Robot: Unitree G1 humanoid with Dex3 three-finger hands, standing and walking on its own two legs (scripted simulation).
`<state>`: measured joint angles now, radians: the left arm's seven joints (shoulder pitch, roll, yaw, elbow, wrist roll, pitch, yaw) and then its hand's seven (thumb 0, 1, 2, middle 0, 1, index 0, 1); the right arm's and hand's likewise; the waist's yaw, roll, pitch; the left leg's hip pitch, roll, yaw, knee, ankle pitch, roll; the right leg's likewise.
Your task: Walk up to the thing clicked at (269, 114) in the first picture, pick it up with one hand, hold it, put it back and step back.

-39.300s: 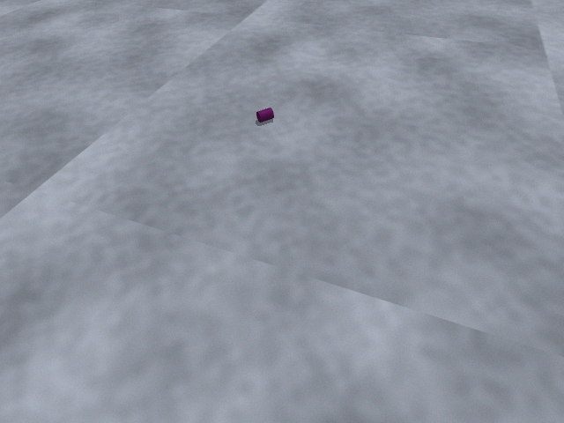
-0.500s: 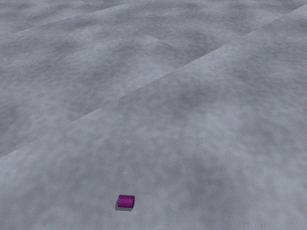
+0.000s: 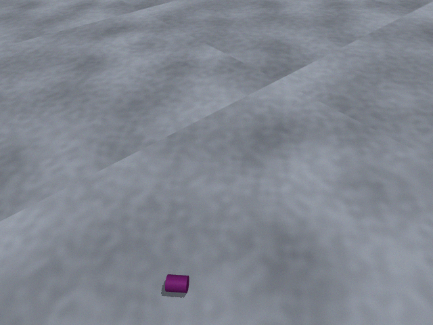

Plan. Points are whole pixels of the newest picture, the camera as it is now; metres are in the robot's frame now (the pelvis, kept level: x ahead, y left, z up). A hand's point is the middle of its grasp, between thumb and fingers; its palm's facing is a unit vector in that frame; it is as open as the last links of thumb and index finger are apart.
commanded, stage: stand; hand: left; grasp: from above
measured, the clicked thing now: (177, 283) +0.45 +0.24 -0.75
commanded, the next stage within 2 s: step back in 0.16 s
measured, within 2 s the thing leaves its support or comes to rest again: neither
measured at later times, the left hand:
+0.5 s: hand out of the picture +0.06 +0.28 -0.17, palm faces -0.03 -0.91 -0.41, open 7.4 cm
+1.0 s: hand out of the picture -0.03 +0.27 -0.18, palm faces -0.12 -0.91 -0.41, open 7.4 cm
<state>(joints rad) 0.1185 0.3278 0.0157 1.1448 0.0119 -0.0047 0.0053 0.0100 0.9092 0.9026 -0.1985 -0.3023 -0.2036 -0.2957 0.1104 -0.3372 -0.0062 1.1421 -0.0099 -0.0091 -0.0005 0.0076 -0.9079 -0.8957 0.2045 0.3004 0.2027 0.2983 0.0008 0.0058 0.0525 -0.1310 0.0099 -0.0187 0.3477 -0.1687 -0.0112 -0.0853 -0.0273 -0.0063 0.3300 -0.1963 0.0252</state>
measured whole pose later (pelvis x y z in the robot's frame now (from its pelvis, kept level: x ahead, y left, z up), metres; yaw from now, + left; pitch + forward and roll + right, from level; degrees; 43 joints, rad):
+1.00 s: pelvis -0.16 +0.01 -0.03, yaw -6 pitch -2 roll -2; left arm 0.13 0.37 0.08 0.87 0.02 0.04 0.01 0.01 0.91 0.90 -0.20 -0.30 -0.20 -0.30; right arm 0.14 -0.40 -0.05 0.86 -0.01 0.04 -0.01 0.01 -0.90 -0.90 0.21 0.30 0.21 0.30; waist -0.02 0.04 0.20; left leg -0.43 0.07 0.02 0.74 -0.27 0.01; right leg -0.26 0.06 0.05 0.68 -0.38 -0.01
